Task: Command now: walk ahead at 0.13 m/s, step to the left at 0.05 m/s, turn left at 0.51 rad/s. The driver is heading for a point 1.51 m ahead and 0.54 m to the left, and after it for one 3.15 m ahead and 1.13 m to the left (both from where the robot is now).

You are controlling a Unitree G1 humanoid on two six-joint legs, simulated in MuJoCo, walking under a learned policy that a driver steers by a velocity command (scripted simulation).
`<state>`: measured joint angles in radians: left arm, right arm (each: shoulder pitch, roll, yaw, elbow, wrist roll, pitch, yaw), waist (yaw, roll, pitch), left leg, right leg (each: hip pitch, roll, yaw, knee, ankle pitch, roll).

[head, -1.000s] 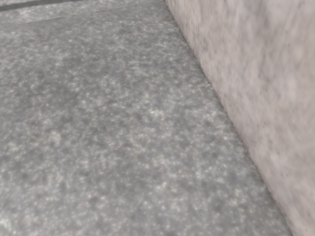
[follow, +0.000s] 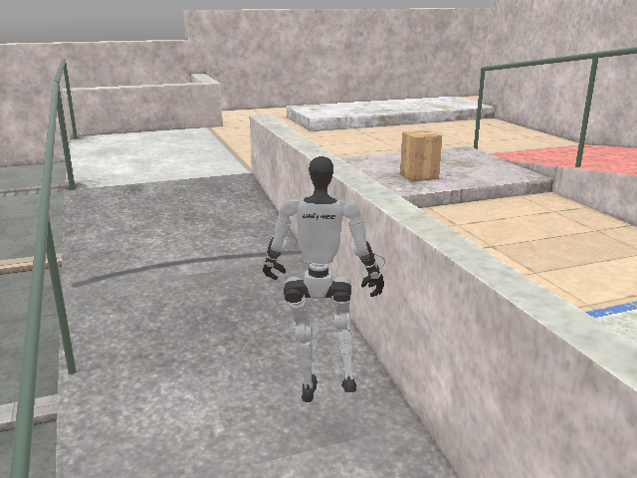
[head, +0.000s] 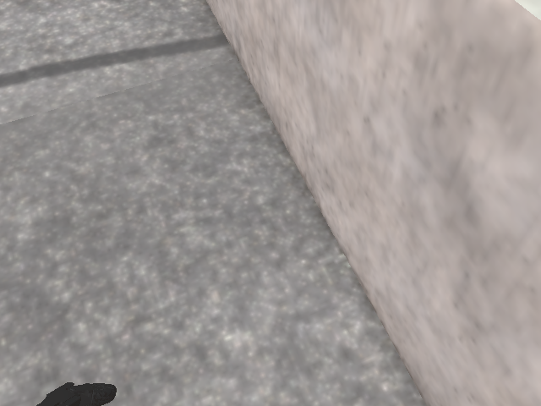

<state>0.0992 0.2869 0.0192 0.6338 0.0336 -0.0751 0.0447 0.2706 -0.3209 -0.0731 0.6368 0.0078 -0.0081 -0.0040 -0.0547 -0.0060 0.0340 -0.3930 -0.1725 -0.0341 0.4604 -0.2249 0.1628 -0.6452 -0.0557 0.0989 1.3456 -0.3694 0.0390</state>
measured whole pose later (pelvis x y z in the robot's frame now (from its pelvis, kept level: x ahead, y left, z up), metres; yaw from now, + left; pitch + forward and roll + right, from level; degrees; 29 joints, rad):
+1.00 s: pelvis +0.10 +0.04 +0.02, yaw +34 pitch +2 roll -2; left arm 0.14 0.27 0.08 0.74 0.01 0.03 0.06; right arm 0.18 -0.27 -0.05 0.56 0.01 0.03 -0.04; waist -0.01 0.00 0.03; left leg -0.30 -0.07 -0.14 0.48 -0.32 0.04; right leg -0.50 0.02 0.02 0.95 -0.42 0.10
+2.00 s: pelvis +0.04 +0.07 +0.01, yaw +36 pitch -1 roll -1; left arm 0.22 0.23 0.05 1.02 0.01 0.01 0.07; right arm 0.22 -0.19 -0.01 0.81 0.00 0.02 -0.02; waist 0.01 0.00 0.04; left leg -0.17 -0.06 -0.04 0.42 -0.35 0.03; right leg -0.21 -0.08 0.03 0.46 -0.34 0.07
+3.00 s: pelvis +0.31 +0.22 +0.01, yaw +35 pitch +2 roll +2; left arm 0.54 0.17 -0.02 1.08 0.02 -0.05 0.01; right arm -0.04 -0.18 -0.01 0.68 0.04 -0.06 0.04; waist 0.04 -0.01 0.05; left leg -0.57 -0.01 0.14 0.73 -0.34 0.06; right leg 0.06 -0.06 0.04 0.67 -0.51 -0.05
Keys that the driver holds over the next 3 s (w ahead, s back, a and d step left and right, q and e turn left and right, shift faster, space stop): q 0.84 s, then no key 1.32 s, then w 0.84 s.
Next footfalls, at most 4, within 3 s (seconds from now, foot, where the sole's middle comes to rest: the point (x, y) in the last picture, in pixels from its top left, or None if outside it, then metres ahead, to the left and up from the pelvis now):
0.30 right None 0.24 -0.13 -0.75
0.66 left None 0.11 0.14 -0.76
1.10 right None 0.19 -0.05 -0.76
1.40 left None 0.03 0.16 -0.77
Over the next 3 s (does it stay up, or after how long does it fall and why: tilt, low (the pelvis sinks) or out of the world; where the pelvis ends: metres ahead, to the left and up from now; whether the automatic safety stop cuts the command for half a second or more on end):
stays up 0.31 0.22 0.01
